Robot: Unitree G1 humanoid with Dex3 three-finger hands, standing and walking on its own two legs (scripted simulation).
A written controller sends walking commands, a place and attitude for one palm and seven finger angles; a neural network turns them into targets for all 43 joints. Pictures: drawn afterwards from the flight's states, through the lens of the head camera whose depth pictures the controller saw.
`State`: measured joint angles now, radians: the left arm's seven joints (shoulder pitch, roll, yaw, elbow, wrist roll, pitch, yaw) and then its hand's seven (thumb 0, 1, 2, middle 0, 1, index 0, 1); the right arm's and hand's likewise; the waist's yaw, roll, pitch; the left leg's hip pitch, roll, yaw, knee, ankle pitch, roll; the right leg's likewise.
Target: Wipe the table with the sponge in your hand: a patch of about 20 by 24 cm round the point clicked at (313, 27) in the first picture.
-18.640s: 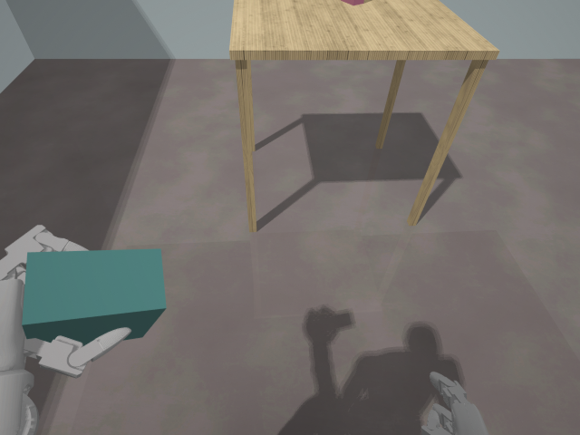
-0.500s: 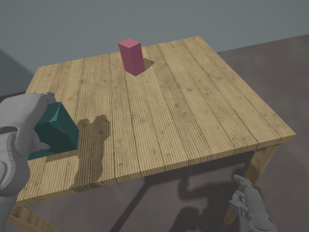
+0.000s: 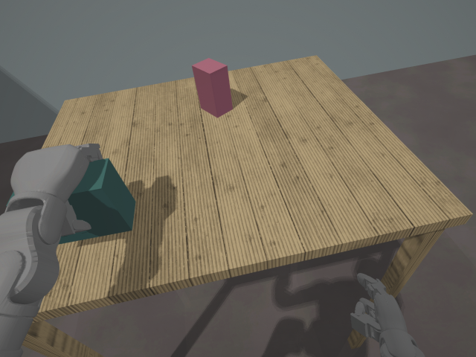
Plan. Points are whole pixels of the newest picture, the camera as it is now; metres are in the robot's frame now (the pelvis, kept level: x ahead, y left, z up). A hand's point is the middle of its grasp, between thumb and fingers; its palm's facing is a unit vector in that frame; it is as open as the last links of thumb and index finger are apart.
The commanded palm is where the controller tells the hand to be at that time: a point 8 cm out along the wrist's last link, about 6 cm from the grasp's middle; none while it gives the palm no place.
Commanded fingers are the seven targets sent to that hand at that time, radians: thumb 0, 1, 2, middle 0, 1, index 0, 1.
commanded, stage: move the sponge above the wiping area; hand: left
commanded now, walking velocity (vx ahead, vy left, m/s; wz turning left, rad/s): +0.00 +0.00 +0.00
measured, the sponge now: (85, 209) +0.27 +0.30 +0.13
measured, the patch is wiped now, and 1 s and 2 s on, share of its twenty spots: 0.00 0.00 0.00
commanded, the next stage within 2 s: none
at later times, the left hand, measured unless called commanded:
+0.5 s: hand (77, 190) +0.27 +0.29 +0.19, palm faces +0.11 +0.00 -0.99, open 10.1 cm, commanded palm +0.22 +0.29 +0.26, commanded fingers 0.00 0.10 1.30 -1.20 -1.60 -1.20 -1.60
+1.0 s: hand (55, 189) +0.25 +0.30 +0.20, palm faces +0.15 +0.03 -0.99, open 10.1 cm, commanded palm +0.21 +0.29 +0.26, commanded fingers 0.00 0.10 1.30 -1.20 -1.60 -1.20 -1.60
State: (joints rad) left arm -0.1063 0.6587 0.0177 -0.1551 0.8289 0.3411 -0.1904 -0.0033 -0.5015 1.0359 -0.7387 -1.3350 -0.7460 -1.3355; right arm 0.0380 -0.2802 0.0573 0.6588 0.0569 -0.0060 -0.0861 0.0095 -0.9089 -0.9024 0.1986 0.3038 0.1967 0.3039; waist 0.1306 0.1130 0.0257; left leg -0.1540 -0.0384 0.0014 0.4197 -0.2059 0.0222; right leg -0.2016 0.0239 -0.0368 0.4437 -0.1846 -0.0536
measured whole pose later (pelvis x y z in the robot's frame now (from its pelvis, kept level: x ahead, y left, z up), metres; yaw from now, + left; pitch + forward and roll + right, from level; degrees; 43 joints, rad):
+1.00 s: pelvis +0.00 -0.01 +0.00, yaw +0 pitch -4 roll +1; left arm -0.06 0.72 0.09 -0.21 0.78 0.36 -0.18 0.00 -0.50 1.04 -0.74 -1.33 -0.75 -1.33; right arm 0.04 -0.29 0.05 0.66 0.06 0.00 -0.09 0.01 -0.91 -0.90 0.20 0.30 0.20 0.30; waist 0.15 0.12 0.02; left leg -0.15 -0.02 -0.01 0.45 -0.22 0.00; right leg -0.19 0.05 -0.04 0.45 -0.19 -0.07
